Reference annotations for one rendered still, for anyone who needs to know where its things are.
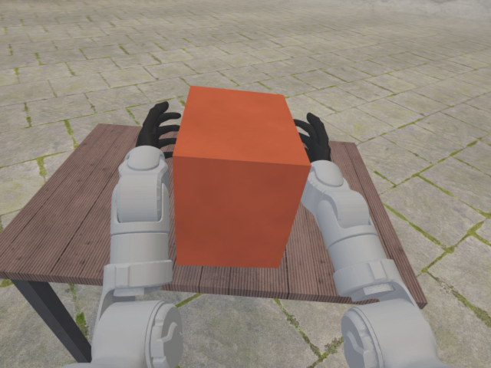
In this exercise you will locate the left robot forearm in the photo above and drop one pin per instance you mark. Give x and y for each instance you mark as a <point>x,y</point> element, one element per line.
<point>139,223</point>

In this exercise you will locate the right robot forearm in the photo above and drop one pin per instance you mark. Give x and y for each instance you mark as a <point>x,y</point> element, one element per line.
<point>362,270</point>

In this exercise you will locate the right robot upper arm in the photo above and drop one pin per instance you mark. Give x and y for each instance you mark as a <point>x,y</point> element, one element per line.
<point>388,334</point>

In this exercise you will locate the robot left hand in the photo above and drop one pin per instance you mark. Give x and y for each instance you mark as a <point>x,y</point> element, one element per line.
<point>151,131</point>

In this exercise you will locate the carton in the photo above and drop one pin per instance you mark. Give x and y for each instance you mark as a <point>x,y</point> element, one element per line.
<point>239,171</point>

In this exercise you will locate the left robot upper arm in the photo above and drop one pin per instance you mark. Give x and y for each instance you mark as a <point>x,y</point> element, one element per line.
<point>137,334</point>

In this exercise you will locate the table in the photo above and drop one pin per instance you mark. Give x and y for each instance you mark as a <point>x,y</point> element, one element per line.
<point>62,235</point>

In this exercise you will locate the robot right hand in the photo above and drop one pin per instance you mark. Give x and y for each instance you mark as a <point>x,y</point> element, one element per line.
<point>317,141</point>

